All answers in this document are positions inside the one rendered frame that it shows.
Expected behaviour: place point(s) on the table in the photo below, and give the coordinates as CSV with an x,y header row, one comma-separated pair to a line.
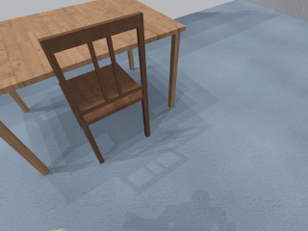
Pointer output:
x,y
23,62

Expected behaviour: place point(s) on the chair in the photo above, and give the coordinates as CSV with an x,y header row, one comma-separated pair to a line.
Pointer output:
x,y
105,90

